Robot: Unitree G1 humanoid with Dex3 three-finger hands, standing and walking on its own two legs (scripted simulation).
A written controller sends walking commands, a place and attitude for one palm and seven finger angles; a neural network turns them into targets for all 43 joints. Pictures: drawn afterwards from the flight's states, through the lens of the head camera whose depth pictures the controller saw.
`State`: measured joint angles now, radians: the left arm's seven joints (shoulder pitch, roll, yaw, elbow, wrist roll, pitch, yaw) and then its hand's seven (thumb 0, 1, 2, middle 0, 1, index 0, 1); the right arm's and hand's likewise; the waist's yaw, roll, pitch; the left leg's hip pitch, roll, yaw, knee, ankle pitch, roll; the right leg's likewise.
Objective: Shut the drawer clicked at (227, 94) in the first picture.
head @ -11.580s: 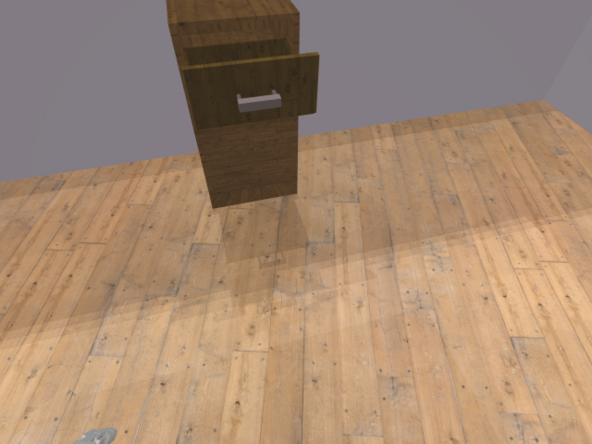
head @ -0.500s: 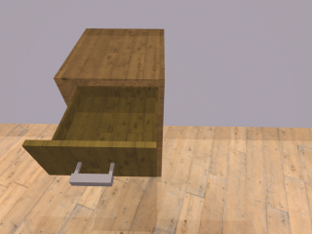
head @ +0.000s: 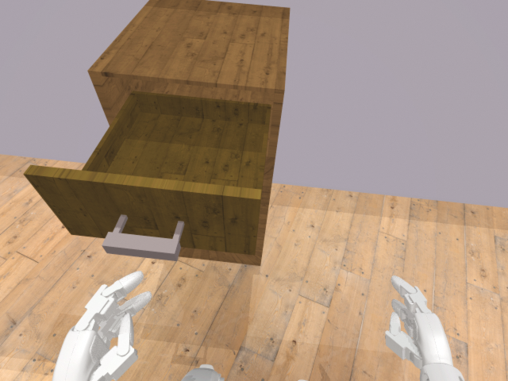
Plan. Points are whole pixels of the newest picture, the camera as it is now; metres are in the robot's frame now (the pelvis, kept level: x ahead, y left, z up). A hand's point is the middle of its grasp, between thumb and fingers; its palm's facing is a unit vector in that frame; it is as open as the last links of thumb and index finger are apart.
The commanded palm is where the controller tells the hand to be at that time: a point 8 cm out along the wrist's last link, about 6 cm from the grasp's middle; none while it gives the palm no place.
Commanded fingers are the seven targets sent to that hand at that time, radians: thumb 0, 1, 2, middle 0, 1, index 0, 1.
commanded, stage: raise the hand and make a fist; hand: left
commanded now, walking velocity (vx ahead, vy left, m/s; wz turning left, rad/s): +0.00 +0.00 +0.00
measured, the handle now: (147, 234) +0.34 +0.21 +0.02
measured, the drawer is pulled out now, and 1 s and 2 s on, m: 0.29 0.29 0.29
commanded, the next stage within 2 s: bring the fist close to the handle in 1.56 s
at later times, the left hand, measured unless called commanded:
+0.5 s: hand (120, 349) +0.16 +0.18 +0.05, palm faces -0.02 -1.00 -0.05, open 3.8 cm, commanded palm +0.12 +0.23 +0.06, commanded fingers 0.00 0.90 0.90 -1.06 -1.23 -1.06 -1.23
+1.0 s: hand (111, 348) +0.15 +0.18 +0.09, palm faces +0.00 -1.00 -0.02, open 3.2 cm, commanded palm +0.11 +0.23 +0.11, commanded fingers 0.00 0.90 0.90 -1.40 -1.60 -1.40 -1.60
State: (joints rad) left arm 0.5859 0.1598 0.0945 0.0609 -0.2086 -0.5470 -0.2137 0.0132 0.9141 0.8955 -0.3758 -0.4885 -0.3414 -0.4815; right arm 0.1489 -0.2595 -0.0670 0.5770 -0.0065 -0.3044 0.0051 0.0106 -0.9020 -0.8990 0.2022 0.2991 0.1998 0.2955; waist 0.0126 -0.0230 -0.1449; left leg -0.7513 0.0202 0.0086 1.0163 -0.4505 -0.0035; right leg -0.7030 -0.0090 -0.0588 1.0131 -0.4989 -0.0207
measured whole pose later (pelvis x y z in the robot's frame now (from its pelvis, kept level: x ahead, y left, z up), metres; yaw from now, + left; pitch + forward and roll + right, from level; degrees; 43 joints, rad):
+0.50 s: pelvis -0.01 -0.01 -0.01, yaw +1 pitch +11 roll -2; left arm 0.63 0.23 0.18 -0.14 -0.30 -0.37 -0.32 0.02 0.90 0.90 -0.87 -1.02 -0.87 -1.03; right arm 0.29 -0.22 -0.02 0.58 0.04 -0.22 -0.06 0.02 -0.90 -0.90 0.21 0.30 0.20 0.30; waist -0.01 0.04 -0.13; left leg -0.80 0.04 -0.03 1.07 -0.46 -0.01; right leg -0.73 0.01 -0.09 1.04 -0.50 -0.03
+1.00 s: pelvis +0.01 +0.02 +0.00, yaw +1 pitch +9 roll -3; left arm 0.77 0.20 0.04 -0.42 -0.22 -0.28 -0.20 0.02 0.90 0.90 -1.34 -1.54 -1.34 -1.54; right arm 0.22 -0.18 0.04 0.44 0.04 -0.19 -0.02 0.01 -0.90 -0.90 0.21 0.30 0.20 0.30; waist 0.02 0.04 -0.15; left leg -0.71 0.01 -0.02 1.04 -0.48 0.03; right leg -0.62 -0.01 -0.08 0.97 -0.50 0.01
